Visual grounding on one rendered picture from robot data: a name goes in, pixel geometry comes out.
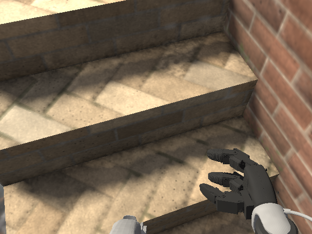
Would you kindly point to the right robot forearm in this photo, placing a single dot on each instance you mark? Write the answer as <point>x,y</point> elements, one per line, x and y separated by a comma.
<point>269,218</point>

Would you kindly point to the right robot hand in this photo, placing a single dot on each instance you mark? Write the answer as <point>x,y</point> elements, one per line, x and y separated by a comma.
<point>249,191</point>

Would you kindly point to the robot left thigh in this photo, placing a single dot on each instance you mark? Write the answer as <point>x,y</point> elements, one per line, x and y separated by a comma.
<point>128,226</point>

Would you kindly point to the robot left shin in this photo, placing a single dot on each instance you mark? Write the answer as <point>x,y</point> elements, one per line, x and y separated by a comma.
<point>128,217</point>

